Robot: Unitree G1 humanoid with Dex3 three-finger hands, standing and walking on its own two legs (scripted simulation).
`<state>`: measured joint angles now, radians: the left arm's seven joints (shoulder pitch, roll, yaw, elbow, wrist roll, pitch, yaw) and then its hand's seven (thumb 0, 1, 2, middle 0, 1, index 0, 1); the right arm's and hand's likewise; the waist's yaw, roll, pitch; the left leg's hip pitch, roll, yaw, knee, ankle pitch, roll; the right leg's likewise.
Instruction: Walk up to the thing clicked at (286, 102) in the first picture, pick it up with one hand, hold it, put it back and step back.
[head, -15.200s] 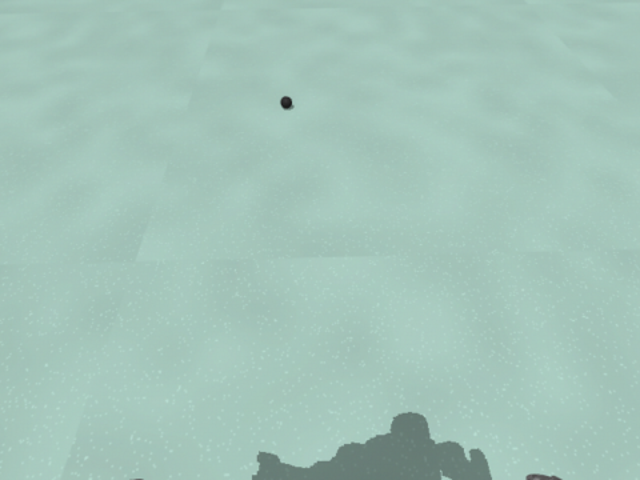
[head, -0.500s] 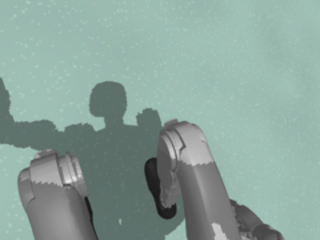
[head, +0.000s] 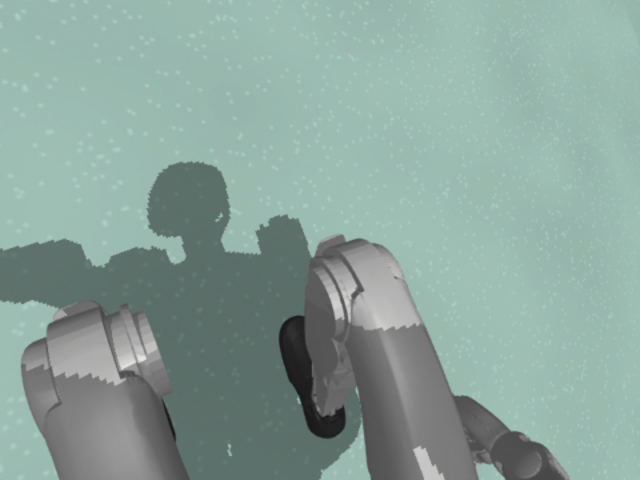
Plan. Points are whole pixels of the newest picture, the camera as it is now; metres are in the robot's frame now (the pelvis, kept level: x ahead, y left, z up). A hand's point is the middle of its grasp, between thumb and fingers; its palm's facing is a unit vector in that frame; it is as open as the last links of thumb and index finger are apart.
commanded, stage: rest palm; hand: left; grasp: from above
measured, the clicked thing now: out of the picture +0.40 +0.35 -0.26
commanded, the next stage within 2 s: close in 0.14 s
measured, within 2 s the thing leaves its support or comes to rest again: neither
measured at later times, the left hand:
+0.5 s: hand out of the picture +0.40 +0.34 -0.24, palm faces -0.42 -0.14 -0.89, open 13.6 cm
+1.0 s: hand out of the picture +0.39 +0.34 -0.24, palm faces -0.43 -0.16 -0.89, open 13.1 cm
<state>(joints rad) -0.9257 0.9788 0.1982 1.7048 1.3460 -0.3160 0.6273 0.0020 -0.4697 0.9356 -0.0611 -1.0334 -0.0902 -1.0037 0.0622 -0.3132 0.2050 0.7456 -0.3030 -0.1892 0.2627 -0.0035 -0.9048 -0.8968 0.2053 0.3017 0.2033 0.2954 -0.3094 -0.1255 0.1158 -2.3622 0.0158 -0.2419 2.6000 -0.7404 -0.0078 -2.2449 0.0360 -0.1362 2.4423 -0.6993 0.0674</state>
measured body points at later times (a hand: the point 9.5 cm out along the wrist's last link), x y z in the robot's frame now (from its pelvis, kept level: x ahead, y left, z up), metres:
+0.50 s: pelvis +0.00 +0.00 +0.00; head +0.25 +0.13 +0.34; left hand +0.41 +0.34 -0.19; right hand +0.08 -0.26 -0.07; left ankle +0.06 +0.13 -0.26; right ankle +0.10 -0.13 -0.25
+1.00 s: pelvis -0.01 +0.00 +0.00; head +0.25 +0.13 +0.34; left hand +0.41 +0.34 -0.19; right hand +0.07 -0.26 -0.06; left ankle +0.06 +0.13 -0.26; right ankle +0.10 -0.13 -0.25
